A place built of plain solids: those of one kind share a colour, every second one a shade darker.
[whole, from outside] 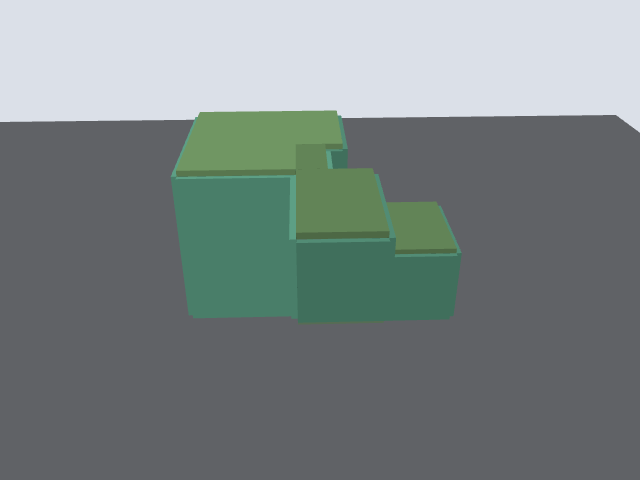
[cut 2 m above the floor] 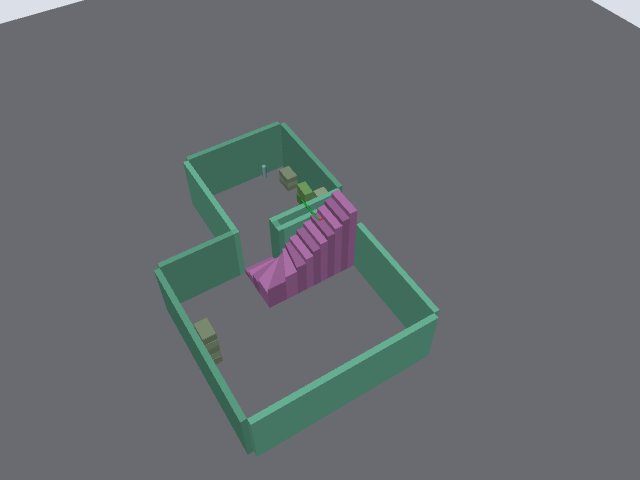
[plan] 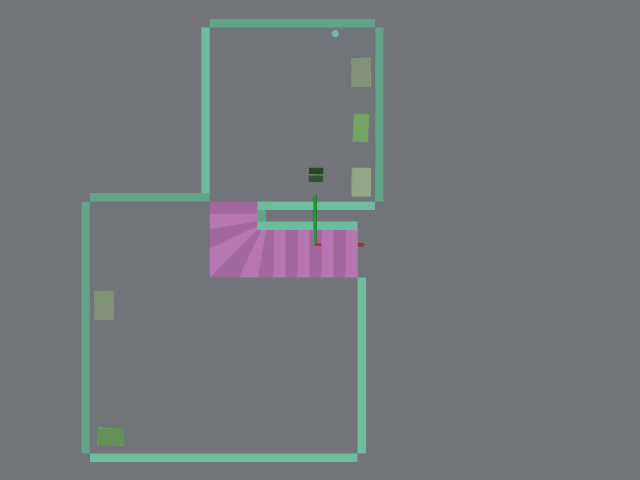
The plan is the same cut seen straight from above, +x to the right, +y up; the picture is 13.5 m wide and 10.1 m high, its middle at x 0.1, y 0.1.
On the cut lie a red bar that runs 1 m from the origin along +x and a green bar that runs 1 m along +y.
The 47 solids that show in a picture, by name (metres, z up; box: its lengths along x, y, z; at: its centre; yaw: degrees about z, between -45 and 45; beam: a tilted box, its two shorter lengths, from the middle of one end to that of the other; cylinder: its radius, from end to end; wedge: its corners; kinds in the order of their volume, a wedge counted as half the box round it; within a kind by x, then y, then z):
{
 "wall_1": {"box": [0.18, 5.3, 5.38], "at": [-4.83, -1.74, 2.64]},
 "wall_2": {"box": [2.52, 0.18, 5.38], "at": [-3.48, 1.0, 2.64]},
 "wall_3": {"box": [0.18, 3.66, 2.65], "at": [-2.31, 2.74, 1.27]},
 "wall_4": {"box": [5.63, 0.18, 5.38], "at": [-1.93, -4.48, 2.64]},
 "wall_5": {"box": [1.0, 0.18, 2.73], "at": [-1.72, 1.0, 3.97]},
 "wall_6": {"box": [0.18, 0.6, 5.38], "at": [-1.13, 0.61, 2.64]},
 "wall_7": {"box": [3.48, 0.18, 2.65], "at": [-0.48, 4.66, 1.27]},
 "wall_8": {"box": [2.11, 0.18, 5.38], "at": [-0.16, 0.4, 2.64]},
 "wall_9": {"box": [2.48, 0.18, 2.65], "at": [0.02, 0.82, 1.27]},
 "wall_10": {"box": [0.18, 3.7, 5.38], "at": [0.98, -2.54, 2.64]},
 "wall_11": {"box": [0.18, 3.66, 2.65], "at": [1.35, 2.74, 1.27]},
 "wall_12": {"box": [4.03, 0.18, 2.53], "at": [2.91, -0.78, 4.07]},
 "wall_13": {"box": [4.03, 0.18, 2.53], "at": [2.91, 1.8, 4.07]},
 "wall_14": {"box": [0.18, 2.4, 2.53], "at": [5.01, 0.51, 4.07]},
 "roof_1": {"box": [3.52, 1.6, 0.2], "at": [-2.98, 0.11, 5.43]},
 "roof_2": {"box": [5.63, 3.7, 0.2], "at": [-1.93, -2.54, 5.43]},
 "roof_3": {"box": [3.48, 3.66, 0.18], "at": [-0.48, 2.74, 2.69]},
 "roof_4": {"box": [2.11, 1.0, 0.2], "at": [-0.16, -0.19, 5.43]},
 "roof_5": {"box": [4.03, 2.4, 0.2], "at": [2.91, 0.51, 5.43]},
 "tread_1": {"wedge": [[-2.22, -0.69, -0.05], [-2.22, -0.69, 0.94], [-1.6, -0.69, -0.05], [-1.6, -0.69, 0.94], [-1.22, 0.31, -0.05], [-1.22, 0.31, 0.94], [-1.13, 0.31, -0.05], [-1.13, 0.31, 0.94]]},
 "tread_2": {"wedge": [[-2.22, -0.69, -0.05], [-2.22, -0.69, 0.75], [-2.22, -0.08, -0.05], [-2.22, -0.08, 0.75], [-1.22, 0.31, -0.05], [-1.22, 0.31, 0.75], [-1.22, 0.39, -0.05], [-1.22, 0.39, 0.75]]},
 "tread_3": {"wedge": [[-2.22, -0.08, -0.05], [-2.22, -0.08, 0.56], [-2.22, 0.33, -0.05], [-2.22, 0.33, 0.56], [-1.22, 0.39, -0.05], [-1.22, 0.39, 0.56], [-1.22, 0.5, -0.05], [-1.22, 0.5, 0.56]]},
 "tread_4": {"wedge": [[-2.22, 0.32, -0.05], [-2.22, 0.32, 0.38], [-2.22, 0.65, -0.05], [-2.22, 0.65, 0.38], [-1.22, 0.49, -0.05], [-1.22, 0.49, 0.38], [-1.22, 0.65, -0.05], [-1.22, 0.65, 0.38]]},
 "tread_5": {"wedge": [[-2.22, 0.65, -0.05], [-2.22, 0.65, 0.19], [-2.22, 0.91, -0.05], [-2.22, 0.91, 0.19], [-1.22, 0.65, -0.05], [-1.22, 0.65, 0.19], [-1.22, 0.91, -0.05], [-1.22, 0.91, 0.19]]},
 "tread_6": {"wedge": [[-1.61, -0.69, -0.05], [-1.61, -0.69, 1.13], [-1.2, -0.69, -0.05], [-1.2, -0.69, 1.13], [-1.14, 0.31, -0.05], [-1.14, 0.31, 1.13], [-1.03, 0.31, -0.05], [-1.03, 0.31, 1.13]]},
 "tread_7": {"wedge": [[-1.2, -0.69, -0.05], [-1.2, -0.69, 1.31], [-1.04, 0.31, -0.05], [-1.04, 0.31, 1.31], [-0.87, -0.69, -0.05], [-0.87, -0.69, 1.31], [-0.87, 0.31, -0.05], [-0.87, 0.31, 1.31]]},
 "tread_8": {"wedge": [[-0.88, -0.69, -0.05], [-0.88, -0.69, 1.5], [-0.88, 0.31, -0.05], [-0.88, 0.31, 1.5], [-0.62, -0.69, -0.05], [-0.62, -0.69, 1.5], [-0.62, 0.31, -0.05], [-0.62, 0.31, 1.5]]},
 "tread_9": {"wedge": [[-0.63, -0.69, -0.05], [-0.63, -0.69, 1.69], [-0.62, 0.31, -0.05], [-0.62, 0.31, 1.69], [-0.37, -0.69, -0.05], [-0.37, -0.69, 1.69], [-0.37, 0.31, -0.05], [-0.37, 0.31, 1.69]]},
 "tread_10": {"wedge": [[-0.37, -0.69, -0.05], [-0.37, -0.69, 1.88], [-0.37, 0.31, -0.05], [-0.37, 0.31, 1.88], [-0.12, -0.69, -0.05], [-0.12, -0.69, 1.88], [-0.12, 0.31, -0.05], [-0.12, 0.31, 1.88]]},
 "tread_11": {"wedge": [[-0.12, -0.69, -0.05], [-0.12, -0.69, 2.06], [-0.12, 0.31, -0.05], [-0.12, 0.31, 2.06], [0.13, -0.69, -0.05], [0.13, -0.69, 2.06], [0.14, 0.31, -0.05], [0.14, 0.31, 2.06]]},
 "tread_12": {"wedge": [[0.13, -0.69, -0.05], [0.13, -0.69, 2.25], [0.13, 0.31, -0.05], [0.13, 0.31, 2.25], [0.39, -0.69, -0.05], [0.39, -0.69, 2.25], [0.39, 0.31, -0.05], [0.39, 0.31, 2.25]]},
 "tread_13": {"wedge": [[0.38, -0.69, -0.05], [0.38, -0.69, 2.44], [0.38, 0.31, -0.05], [0.38, 0.31, 2.44], [0.64, -0.69, -0.05], [0.64, -0.69, 2.44], [0.64, 0.31, -0.05], [0.64, 0.31, 2.44]]},
 "tread_14": {"wedge": [[0.64, -0.69, -0.05], [0.64, -0.69, 2.62], [0.64, 0.31, -0.05], [0.64, 0.31, 2.63], [0.89, -0.69, -0.05], [0.89, -0.69, 2.62], [0.89, 0.31, -0.05], [0.89, 0.31, 2.63]]},
 "floor_1": {"box": [4.03, 2.4, 0.21], "at": [2.91, 0.51, 2.7]},
 "crate_1": {"box": [0.4, 0.6, 0.35], "at": [-4.45, -1.28, 0.12], "yaw": 0.8},
 "crate_2": {"box": [0.4, 0.6, 0.3], "at": [-4.45, -1.27, 0.45], "yaw": 0.9},
 "crate_3": {"box": [0.4, 0.6, 0.3], "at": [-4.45, -1.27, 0.75], "yaw": 0.7},
 "crate_4": {"box": [0.4, 0.6, 0.3], "at": [-4.45, -1.27, 1.35]},
 "crate_5": {"box": [0.4, 0.6, 0.3], "at": [-4.44, -1.28, 1.05], "yaw": 0.5},
 "crate_6": {"box": [0.4, 0.6, 0.2], "at": [0.95, 3.62, 0.5], "yaw": -0.7},
 "crate_7": {"box": [0.4, 0.6, 0.25], "at": [0.97, 3.63, 0.07], "yaw": 2.1},
 "crate_8": {"box": [0.4, 0.6, 0.2], "at": [0.97, 3.63, 0.3], "yaw": -0.2},
 "crate_9": {"box": [0.4, 0.6, 0.3], "at": [0.98, 1.32, 1.35], "yaw": -0.3},
 "carton_1": {"box": [0.54, 0.36, 0.25], "at": [-4.31, -4.04, 0.63], "yaw": 1.7},
 "carton_2": {"box": [0.32, 0.59, 0.41], "at": [0.96, 2.46, 0.61], "yaw": -4.1},
 "sign_1": {"wedge": [[-0.14, 1.32, 0.0], [-0.13, 1.46, 0.62], [-0.13, 1.49, 0.62], [-0.13, 1.62, 0.0], [0.16, 1.32, 0.0], [0.17, 1.45, 0.62], [0.17, 1.48, 0.62], [0.17, 1.62, 0.0]]},
 "extinguisher_1": {"cylinder": 0.07, "from": [0.42, 4.44, 0.0], "to": [0.42, 4.44, 0.52]}
}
